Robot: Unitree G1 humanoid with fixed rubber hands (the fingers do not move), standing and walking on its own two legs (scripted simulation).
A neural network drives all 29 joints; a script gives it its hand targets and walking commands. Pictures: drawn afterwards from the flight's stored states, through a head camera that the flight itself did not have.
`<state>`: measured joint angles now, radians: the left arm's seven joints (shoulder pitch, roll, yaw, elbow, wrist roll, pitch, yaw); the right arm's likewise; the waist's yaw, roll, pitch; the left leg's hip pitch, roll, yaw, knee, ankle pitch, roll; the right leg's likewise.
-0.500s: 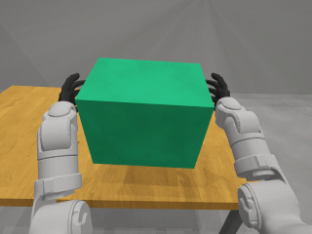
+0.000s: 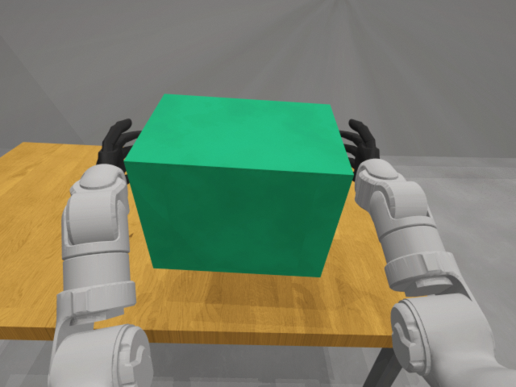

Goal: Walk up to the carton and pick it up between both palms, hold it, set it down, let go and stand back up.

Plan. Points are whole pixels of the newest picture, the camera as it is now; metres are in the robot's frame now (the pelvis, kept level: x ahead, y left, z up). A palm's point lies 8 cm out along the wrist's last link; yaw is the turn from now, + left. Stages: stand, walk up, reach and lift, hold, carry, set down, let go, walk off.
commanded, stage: hold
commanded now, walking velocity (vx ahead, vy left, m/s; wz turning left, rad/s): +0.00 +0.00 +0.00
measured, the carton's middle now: (242, 185) +0.40 +0.00 +0.20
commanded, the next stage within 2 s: none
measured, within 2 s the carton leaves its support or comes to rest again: neither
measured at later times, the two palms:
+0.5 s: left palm (114, 174) +0.36 +0.18 +0.25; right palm (365, 169) +0.36 -0.19 +0.25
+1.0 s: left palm (113, 174) +0.36 +0.18 +0.25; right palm (365, 168) +0.36 -0.19 +0.25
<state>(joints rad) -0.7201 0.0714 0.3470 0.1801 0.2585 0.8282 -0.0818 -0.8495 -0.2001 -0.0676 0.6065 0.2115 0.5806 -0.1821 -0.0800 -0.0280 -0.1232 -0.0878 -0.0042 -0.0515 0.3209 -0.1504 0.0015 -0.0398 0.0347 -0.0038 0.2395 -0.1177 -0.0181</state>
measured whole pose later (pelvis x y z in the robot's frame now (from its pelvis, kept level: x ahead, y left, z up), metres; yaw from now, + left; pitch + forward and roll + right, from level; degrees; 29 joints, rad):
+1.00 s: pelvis +0.00 +0.00 +0.00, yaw +0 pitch -5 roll -1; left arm -0.71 0.07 0.34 0.17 0.26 0.83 -0.08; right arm -0.84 -0.20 -0.07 0.59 0.22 0.58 -0.18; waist -0.08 -0.03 -0.12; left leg -0.09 0.00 -0.05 0.32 -0.15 0.00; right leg -0.04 0.03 0.00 0.24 -0.12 -0.02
